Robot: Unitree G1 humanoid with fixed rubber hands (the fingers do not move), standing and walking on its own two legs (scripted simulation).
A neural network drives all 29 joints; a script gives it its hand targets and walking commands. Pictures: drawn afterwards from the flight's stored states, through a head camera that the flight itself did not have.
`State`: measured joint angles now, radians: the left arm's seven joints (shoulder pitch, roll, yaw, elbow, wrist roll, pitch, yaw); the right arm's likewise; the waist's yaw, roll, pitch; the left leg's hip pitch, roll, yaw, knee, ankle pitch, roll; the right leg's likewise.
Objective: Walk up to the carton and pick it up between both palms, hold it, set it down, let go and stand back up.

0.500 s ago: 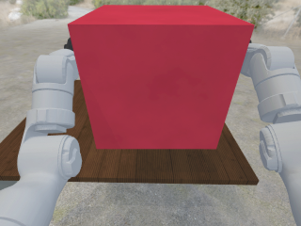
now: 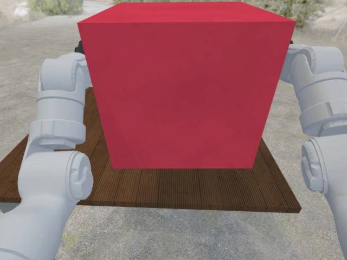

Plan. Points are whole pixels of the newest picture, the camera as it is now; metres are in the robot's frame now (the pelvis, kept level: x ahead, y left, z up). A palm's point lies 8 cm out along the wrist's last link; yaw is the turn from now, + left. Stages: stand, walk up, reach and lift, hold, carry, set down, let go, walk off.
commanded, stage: hold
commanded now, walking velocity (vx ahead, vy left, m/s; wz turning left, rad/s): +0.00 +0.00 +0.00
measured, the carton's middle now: (181, 79) +0.41 +0.00 +0.30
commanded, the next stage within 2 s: none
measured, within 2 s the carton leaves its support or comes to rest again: neither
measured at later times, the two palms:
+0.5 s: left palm (84, 69) +0.37 +0.19 +0.33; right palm (278, 62) +0.37 -0.19 +0.36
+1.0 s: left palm (80, 66) +0.37 +0.20 +0.34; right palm (277, 59) +0.37 -0.19 +0.36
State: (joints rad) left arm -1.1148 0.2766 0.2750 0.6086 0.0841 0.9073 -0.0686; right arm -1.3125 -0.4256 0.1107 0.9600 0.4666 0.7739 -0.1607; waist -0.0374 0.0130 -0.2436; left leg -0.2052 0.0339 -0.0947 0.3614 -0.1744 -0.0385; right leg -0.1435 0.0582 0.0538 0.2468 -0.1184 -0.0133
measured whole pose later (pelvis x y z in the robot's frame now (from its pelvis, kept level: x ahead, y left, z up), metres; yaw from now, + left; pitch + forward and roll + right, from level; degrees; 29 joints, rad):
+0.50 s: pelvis +0.00 +0.00 +0.00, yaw +0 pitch +1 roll -2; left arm -1.08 0.27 0.27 0.55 0.07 0.92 -0.05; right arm -1.28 -0.42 0.11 0.92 0.48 0.78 -0.17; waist -0.04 0.02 -0.24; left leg -0.20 0.03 -0.10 0.37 -0.18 -0.04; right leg -0.13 0.06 0.05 0.24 -0.12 -0.01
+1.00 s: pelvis +0.00 +0.00 +0.00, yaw +1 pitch +1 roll -2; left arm -1.12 0.29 0.25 0.62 0.07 0.91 -0.06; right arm -1.32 -0.42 0.11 0.98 0.48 0.77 -0.16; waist -0.04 0.01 -0.24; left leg -0.21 0.03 -0.11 0.36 -0.17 -0.04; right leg -0.14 0.06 0.05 0.24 -0.12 -0.01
